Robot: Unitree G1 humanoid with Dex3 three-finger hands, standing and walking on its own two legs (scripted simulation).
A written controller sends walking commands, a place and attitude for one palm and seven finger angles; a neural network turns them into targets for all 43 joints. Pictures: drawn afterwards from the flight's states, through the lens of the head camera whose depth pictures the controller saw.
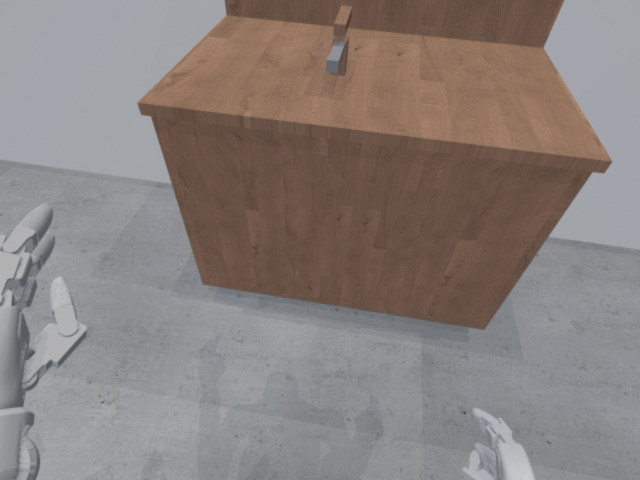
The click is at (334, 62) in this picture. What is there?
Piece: tap's lever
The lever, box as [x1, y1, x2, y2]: [326, 56, 339, 73]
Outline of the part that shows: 328,56 326,60 326,72 337,73 339,68 339,57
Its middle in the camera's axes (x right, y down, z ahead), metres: +0.03 -0.39 +0.87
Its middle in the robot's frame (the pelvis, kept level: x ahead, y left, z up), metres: +0.92 +0.04 +0.11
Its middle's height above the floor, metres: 0.89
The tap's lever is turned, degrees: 0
